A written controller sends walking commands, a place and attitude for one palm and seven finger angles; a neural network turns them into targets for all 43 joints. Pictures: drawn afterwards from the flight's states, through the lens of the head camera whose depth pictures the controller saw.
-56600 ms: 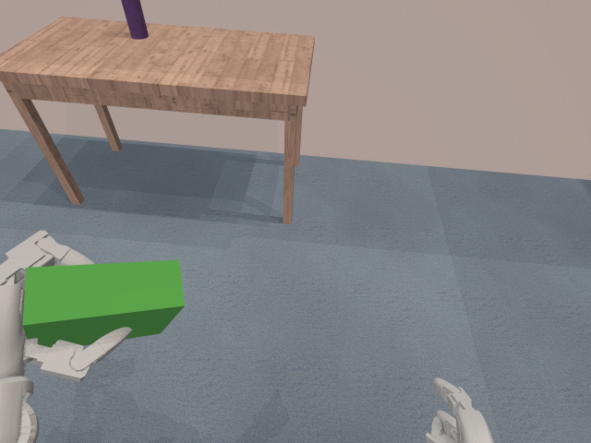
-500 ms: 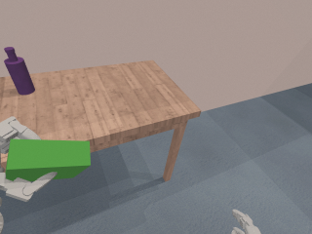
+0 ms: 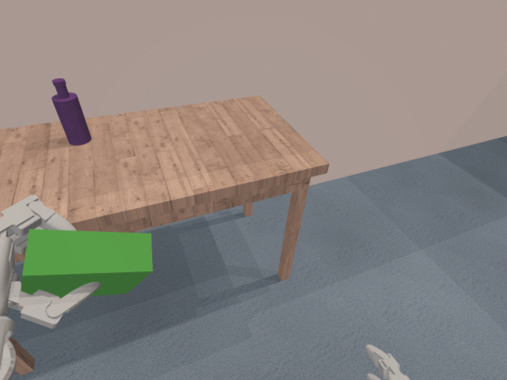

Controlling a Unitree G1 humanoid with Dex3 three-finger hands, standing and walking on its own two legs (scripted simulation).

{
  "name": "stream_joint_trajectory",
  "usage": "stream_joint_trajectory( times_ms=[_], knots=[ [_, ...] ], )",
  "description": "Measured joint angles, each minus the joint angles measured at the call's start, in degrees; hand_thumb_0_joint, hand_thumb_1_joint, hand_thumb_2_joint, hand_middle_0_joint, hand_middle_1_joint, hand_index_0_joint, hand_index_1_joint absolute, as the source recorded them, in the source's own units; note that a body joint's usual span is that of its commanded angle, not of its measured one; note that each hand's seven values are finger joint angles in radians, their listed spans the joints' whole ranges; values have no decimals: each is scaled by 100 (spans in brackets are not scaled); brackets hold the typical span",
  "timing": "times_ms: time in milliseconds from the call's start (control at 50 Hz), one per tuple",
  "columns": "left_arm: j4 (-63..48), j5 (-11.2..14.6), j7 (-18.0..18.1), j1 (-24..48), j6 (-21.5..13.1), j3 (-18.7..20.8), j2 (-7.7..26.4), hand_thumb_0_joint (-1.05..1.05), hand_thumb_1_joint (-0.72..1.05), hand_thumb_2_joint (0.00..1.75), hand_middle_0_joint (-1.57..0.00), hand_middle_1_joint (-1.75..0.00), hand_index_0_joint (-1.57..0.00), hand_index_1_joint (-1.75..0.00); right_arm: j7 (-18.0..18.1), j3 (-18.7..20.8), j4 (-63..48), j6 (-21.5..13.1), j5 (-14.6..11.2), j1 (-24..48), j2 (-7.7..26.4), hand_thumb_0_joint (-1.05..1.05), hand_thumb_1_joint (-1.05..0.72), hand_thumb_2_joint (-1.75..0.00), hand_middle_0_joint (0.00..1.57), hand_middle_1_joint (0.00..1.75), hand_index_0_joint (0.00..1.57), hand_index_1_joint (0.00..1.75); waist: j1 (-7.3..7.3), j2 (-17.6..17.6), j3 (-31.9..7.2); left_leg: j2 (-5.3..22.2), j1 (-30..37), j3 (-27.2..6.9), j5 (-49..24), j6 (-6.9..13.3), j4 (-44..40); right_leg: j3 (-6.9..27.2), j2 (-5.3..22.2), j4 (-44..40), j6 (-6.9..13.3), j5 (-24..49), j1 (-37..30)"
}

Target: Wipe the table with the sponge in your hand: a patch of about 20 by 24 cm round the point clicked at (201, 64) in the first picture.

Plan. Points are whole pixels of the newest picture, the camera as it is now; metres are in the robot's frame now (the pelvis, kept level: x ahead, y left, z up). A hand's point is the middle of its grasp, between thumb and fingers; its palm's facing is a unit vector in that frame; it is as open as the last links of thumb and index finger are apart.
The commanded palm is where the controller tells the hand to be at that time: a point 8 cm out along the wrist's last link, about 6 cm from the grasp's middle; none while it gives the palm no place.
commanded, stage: stop stepping back and stand still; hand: left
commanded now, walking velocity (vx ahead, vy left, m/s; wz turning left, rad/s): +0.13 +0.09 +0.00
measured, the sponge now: (105, 266) +0.23 +0.21 +0.14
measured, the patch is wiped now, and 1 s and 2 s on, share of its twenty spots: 1.00 1.00 1.00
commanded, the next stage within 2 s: stand and wait in 0.48 s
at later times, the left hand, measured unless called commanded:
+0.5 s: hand (64, 301) +0.15 +0.22 +0.17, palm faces +0.36 -0.87 -0.35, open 9.5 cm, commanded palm +0.11 +0.26 +0.20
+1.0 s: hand (50, 285) +0.17 +0.24 +0.17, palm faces +0.41 -0.85 -0.34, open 9.5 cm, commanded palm +0.13 +0.28 +0.20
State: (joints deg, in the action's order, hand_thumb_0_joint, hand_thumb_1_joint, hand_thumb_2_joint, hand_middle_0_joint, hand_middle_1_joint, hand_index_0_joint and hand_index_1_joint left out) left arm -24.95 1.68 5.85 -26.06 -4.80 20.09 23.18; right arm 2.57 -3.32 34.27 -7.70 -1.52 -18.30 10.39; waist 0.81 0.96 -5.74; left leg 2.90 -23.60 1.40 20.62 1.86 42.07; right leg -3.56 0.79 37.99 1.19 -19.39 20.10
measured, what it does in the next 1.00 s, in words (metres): stands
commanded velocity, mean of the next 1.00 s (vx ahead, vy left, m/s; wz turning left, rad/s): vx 0.06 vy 0.00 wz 0.00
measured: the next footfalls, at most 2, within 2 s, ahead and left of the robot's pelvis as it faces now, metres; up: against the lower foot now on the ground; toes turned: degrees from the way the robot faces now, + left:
none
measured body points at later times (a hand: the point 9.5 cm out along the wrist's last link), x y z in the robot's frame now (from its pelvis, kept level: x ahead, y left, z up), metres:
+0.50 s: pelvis -0.05 -0.02 +0.00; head -0.08 -0.01 +0.45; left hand +0.13 +0.26 +0.19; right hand +0.09 -0.26 -0.08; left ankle -0.03 +0.10 -0.67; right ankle +0.00 -0.12 -0.72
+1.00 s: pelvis -0.03 +0.00 +0.02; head -0.05 +0.00 +0.47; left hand +0.15 +0.28 +0.19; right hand +0.15 -0.23 -0.04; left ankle -0.02 +0.11 -0.72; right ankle +0.00 -0.12 -0.72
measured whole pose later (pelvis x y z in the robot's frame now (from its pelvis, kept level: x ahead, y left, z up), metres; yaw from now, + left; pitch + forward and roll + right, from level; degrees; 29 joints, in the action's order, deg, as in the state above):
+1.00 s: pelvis -0.03 +0.00 +0.02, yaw +0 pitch -1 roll -1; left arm -25.8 2.6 8.7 -27.3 -5.3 17.0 19.7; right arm 4.4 -1.3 34.8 -6.0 -0.7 -11.3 11.9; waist -0.9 0.1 -2.3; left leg 0.5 -14.2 -1.0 14.9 0.2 30.0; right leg -2.7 -0.7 26.8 0.8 -11.4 14.5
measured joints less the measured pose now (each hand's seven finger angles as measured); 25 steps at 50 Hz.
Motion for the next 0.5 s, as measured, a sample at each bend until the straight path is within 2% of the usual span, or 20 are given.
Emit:
stream_joint_trajectory(
  times_ms=[20,60,100,140,180,200,240,280,300,360,400,420,460,500],
  knots=[
    [-29,-27,-30,105,-26,-53,-57,-2,-49,108,-79,-140,-82,-141,-11,26,39,38,4,44,67,1,-90,-90,20,30,20,30,-67,-98,105,46,-250,-110,312,34,580,-79,-68,-65,36,312,17],
    [-91,-14,-85,234,-35,-221,-239,-2,-49,108,-79,-140,-82,-141,-26,83,288,157,-16,177,166,1,-90,-90,20,30,20,30,-148,-186,247,-20,-643,-283,372,32,1771,-206,-151,41,60,455,70],
    [-211,20,-111,159,-47,-311,-355,-2,-49,108,-79,-140,-82,-141,-37,131,461,277,-36,244,169,1,-90,-90,20,30,20,30,-203,-30,200,-98,-749,-191,292,63,2214,-162,-129,-42,84,523,129],
    [-394,32,-84,20,-40,-312,-373,-2,-49,108,-79,-140,-82,-141,7,151,435,333,-36,272,150,1,-90,-90,20,30,20,30,-191,181,122,-86,-458,-19,337,143,1574,-121,-30,-75,113,540,267],
    [-579,48,-7,-90,-59,-284,-344,-2,-49,108,-79,-140,-82,-141,95,161,222,254,-13,277,250,1,-90,-90,20,30,20,30,-136,148,69,-32,104,-35,616,231,257,-187,-12,137,116,279,519],
    [-618,54,37,-69,-75,-237,-285,-2,-50,108,-79,-140,-82,-141,140,198,134,182,-1,335,282,1,-90,-90,20,30,20,30,-70,114,126,-22,119,-56,301,209,13,-190,-10,407,77,-76,672],
    [-503,24,124,-2,-72,-67,-95,-2,-50,108,-79,-140,-82,-141,185,262,79,78,-16,479,181,1,-90,-90,20,30,20,30,-29,243,273,-89,133,116,-66,53,62,70,-18,1448,-32,-550,979],
    [-288,1,147,40,-32,49,23,-2,-50,108,-79,-140,-82,-141,131,282,45,-42,-54,467,80,1,-90,-90,20,30,20,30,59,261,242,-148,223,188,-233,8,-124,187,-24,2244,-80,-539,1174],
    [-181,10,144,52,-30,71,39,-2,-50,108,-79,-140,-82,-141,101,268,45,-94,-67,427,54,1,-90,-90,20,30,20,30,98,218,208,-155,269,178,-310,-8,-258,171,-3,2237,-89,-476,1143],
    [-59,64,129,-24,-45,83,8,-2,-49,108,-79,-140,-82,-141,60,179,19,-116,-43,264,41,1,-90,-90,20,30,20,30,136,19,151,-81,355,106,-461,-83,-528,39,15,990,-95,-419,561],
    [-168,56,100,-72,-61,83,55,-2,-49,108,-79,-140,-82,-141,37,140,-56,-56,-8,158,65,1,-90,-90,20,30,20,30,106,-50,184,-31,171,37,-97,-54,-167,-41,-16,-89,-15,86,27],
    [-206,32,68,-28,-86,34,8,-2,-49,108,-79,-140,-82,-141,16,157,-23,-1,-3,182,116,1,-90,-90,20,30,20,30,69,-155,274,7,-20,-86,187,-17,321,-126,-88,-141,42,435,21],
    [-269,35,4,40,-93,-149,-154,-2,-49,108,-79,-140,-82,-141,-12,212,203,136,-10,252,179,1,-90,-90,20,30,20,30,-1,-248,385,-50,-350,-267,348,-6,1341,-257,-166,-96,116,498,-12],
    [-358,72,-18,-34,-110,-260,-285,-2,-49,108,-79,-140,-82,-141,-19,242,383,264,-9,269,176,1,-90,-90,20,30,20,30,-85,-138,350,-114,-439,-223,337,14,1695,-237,-156,-233,141,499,-60]
  ],
)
